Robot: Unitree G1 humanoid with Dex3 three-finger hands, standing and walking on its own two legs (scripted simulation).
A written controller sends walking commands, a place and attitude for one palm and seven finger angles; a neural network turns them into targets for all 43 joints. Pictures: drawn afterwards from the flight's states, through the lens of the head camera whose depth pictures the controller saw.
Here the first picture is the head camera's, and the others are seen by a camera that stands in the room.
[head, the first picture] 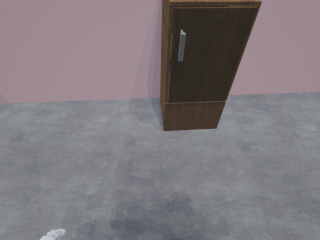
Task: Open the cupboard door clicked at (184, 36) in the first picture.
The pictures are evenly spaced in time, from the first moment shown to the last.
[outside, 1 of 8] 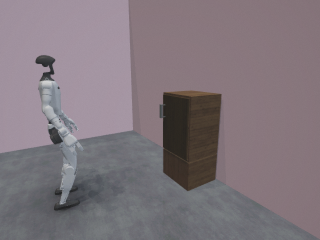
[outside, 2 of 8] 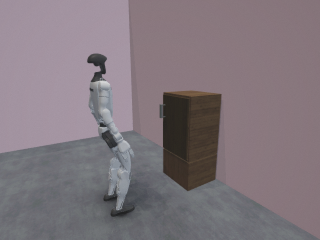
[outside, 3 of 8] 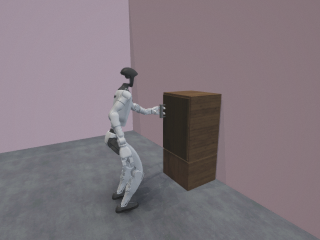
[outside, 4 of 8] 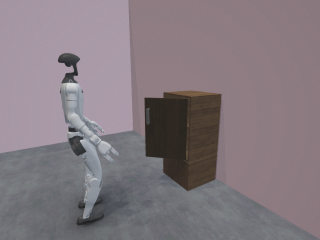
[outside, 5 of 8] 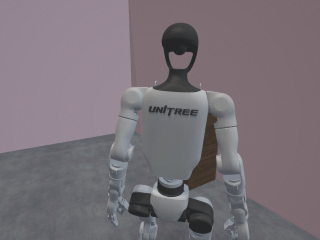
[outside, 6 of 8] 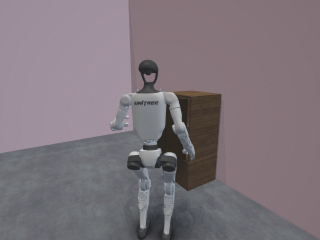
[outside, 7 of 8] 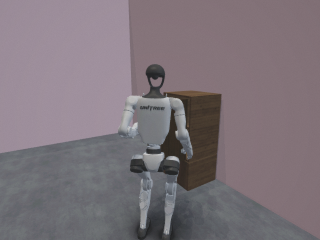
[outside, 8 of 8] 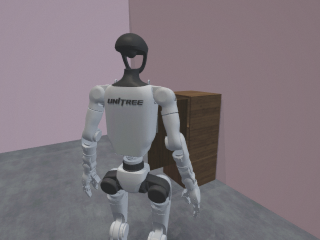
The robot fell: no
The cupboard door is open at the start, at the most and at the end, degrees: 0 89 89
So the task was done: yes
